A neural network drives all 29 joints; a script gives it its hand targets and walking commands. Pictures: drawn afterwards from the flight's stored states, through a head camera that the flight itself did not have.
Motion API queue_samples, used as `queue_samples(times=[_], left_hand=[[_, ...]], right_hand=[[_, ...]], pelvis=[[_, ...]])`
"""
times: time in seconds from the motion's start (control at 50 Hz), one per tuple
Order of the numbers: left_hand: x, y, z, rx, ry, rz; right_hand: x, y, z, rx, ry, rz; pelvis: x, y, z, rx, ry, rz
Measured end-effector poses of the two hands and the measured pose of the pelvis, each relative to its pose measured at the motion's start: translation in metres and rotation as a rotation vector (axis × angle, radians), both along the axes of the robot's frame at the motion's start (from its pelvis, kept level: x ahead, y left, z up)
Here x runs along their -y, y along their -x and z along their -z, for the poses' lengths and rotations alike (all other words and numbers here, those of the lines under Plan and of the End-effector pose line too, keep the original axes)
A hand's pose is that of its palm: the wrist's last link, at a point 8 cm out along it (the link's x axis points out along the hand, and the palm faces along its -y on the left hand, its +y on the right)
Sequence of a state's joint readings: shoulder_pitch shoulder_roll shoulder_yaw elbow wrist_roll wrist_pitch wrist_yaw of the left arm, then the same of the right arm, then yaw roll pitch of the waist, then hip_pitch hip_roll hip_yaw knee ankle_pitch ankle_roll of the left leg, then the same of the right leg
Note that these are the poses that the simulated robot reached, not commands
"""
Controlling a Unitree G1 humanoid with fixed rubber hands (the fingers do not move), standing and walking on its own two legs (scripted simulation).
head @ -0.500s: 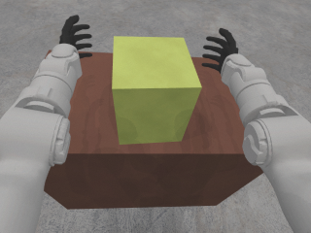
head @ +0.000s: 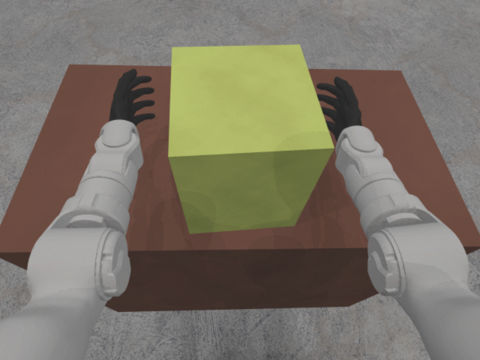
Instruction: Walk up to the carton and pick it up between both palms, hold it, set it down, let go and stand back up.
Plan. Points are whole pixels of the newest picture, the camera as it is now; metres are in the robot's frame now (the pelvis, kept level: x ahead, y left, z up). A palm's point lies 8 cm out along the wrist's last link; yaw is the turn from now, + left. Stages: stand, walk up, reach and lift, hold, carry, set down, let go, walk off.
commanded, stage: reach and lift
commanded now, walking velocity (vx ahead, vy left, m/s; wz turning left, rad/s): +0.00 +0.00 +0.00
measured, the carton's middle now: (240, 146) +0.46 +0.01 +0.06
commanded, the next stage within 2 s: none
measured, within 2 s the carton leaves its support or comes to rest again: neither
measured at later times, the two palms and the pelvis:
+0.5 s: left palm (148, 146) +0.44 +0.15 +0.08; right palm (328, 151) +0.44 -0.14 +0.08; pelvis -0.02 +0.01 +0.01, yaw -2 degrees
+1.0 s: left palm (135, 157) +0.41 +0.16 +0.10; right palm (328, 162) +0.41 -0.13 +0.10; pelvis -0.02 +0.02 +0.01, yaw +0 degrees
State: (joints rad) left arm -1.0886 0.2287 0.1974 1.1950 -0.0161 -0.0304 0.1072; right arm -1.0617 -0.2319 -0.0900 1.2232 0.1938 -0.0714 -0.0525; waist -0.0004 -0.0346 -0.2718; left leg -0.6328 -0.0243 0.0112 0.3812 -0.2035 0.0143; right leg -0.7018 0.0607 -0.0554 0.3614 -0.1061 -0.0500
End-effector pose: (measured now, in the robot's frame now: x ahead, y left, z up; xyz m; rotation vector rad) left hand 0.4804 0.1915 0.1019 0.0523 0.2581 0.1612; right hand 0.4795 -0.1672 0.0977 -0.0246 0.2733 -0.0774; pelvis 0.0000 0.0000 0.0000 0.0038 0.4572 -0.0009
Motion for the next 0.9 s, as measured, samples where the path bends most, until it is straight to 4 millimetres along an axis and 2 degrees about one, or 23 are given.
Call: queue_samples(times=[0.08,0.18,0.28,0.42,0.64,0.9], left_hand=[[0.007,0.005,0.005,0.021,-0.008,0.025],[0.031,0.016,0.021,-0.009,0.003,0.071],[0.035,0.018,0.022,0.006,0.005,0.020],[0.038,0.027,0.019,0.002,0.001,-0.006],[0.033,0.048,0.010,-0.026,0.020,-0.017],[0.025,0.067,0.000,-0.035,0.053,-0.039]], right_hand=[[-0.005,0.002,0.010,0.021,-0.018,-0.021],[-0.028,0.010,0.018,0.053,0.002,-0.082],[-0.030,0.016,0.017,0.071,0.002,-0.036],[-0.031,0.027,0.017,0.055,0.006,-0.018],[-0.037,0.052,0.014,0.025,-0.003,-0.007],[-0.045,0.068,0.004,0.011,-0.022,-0.019]], pelvis=[[-0.004,-0.001,-0.001,-0.003,0.009,-0.009],[-0.006,-0.001,-0.002,0.020,0.012,0.020],[-0.009,0.008,-0.004,0.022,-0.003,0.023],[-0.012,0.018,-0.004,0.051,0.000,0.038],[-0.017,0.022,-0.007,0.136,0.002,0.021],[-0.017,0.020,-0.011,0.238,0.005,-0.007]])
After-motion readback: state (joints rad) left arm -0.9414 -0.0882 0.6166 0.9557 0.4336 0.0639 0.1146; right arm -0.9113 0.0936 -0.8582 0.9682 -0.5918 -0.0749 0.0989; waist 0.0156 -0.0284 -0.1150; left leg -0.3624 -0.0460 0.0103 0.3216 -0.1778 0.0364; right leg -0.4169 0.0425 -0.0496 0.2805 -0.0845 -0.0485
